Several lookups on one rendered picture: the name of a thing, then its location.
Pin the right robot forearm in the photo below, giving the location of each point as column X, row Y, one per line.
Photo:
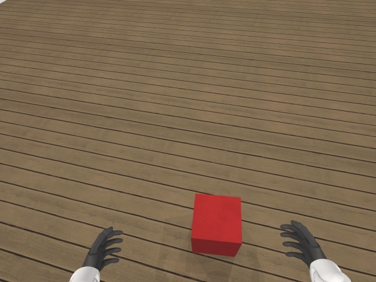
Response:
column 323, row 270

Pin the robot right hand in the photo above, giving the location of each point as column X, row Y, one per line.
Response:
column 310, row 249

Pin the robot left hand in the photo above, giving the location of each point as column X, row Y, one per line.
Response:
column 98, row 251

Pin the left robot forearm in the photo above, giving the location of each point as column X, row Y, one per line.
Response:
column 86, row 274

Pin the carton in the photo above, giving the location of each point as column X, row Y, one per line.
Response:
column 216, row 227

